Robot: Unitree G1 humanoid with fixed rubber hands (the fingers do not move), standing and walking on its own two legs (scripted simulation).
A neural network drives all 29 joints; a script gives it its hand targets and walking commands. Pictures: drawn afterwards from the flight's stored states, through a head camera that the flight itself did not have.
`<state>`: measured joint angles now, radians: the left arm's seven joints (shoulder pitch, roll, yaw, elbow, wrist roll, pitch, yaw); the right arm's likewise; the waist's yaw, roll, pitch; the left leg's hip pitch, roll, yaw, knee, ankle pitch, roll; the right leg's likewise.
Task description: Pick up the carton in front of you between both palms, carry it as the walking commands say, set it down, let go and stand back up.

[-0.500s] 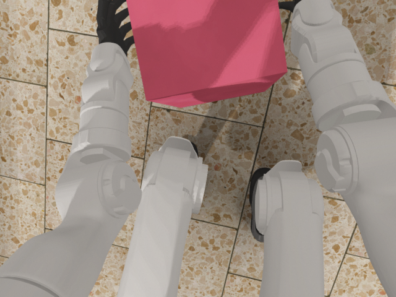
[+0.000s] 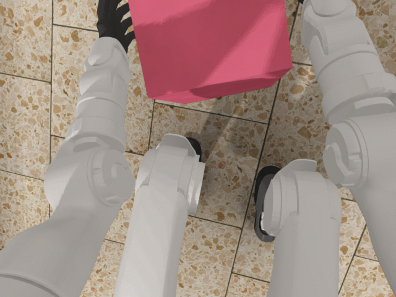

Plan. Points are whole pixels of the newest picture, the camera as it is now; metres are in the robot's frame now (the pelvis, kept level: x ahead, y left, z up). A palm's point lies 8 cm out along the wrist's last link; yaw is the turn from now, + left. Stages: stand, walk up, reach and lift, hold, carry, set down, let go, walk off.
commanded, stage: set down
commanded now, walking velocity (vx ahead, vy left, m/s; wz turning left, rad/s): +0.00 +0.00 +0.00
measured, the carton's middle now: (213, 37) +0.50 +0.09 -0.25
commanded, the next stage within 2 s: let go in 1.28 s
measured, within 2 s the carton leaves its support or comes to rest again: rests again in 0.02 s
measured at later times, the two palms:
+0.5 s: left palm (66, 32) +0.46 +0.28 -0.11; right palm out of the picture +0.57 -0.07 -0.10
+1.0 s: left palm out of the picture +0.46 +0.29 +0.05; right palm out of the picture +0.58 -0.08 +0.05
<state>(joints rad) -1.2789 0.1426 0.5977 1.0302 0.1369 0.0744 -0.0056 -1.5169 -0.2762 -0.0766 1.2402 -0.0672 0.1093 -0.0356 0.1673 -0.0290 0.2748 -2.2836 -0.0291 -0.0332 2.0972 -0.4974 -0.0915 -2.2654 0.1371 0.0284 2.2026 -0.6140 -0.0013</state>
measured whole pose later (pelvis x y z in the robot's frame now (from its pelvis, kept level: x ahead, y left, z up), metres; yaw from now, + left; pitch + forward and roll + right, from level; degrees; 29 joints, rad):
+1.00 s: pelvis +0.02 +0.01 +0.15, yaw +1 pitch +47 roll +1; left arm -0.93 0.17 0.36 0.67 -0.13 0.17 0.08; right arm -1.21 -0.35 -0.08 0.91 0.00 0.23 -0.03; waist 0.18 -0.04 -0.07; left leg -1.99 -0.02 -0.01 1.59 -0.42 -0.03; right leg -1.94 0.07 0.04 1.67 -0.55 0.01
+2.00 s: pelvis +0.13 +0.03 +0.38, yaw +1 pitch +15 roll +0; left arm 0.13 0.19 0.03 0.40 -0.04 0.01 -0.08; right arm -0.04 -0.15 -0.12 0.56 -0.08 0.00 -0.03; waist 0.10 0.04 -0.01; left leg -0.59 -0.04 -0.03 0.60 -0.26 0.02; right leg -0.51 0.02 0.07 0.60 -0.34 0.02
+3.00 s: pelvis +0.14 +0.03 +0.39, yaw +0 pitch +0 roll +0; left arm 0.22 0.34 0.05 0.68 0.04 0.02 0.02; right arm 0.19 -0.32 -0.05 0.74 -0.04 0.01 -0.02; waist 0.00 -0.05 0.01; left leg -0.23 -0.03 -0.02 0.52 -0.28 0.02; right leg -0.14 0.02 0.07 0.49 -0.33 0.01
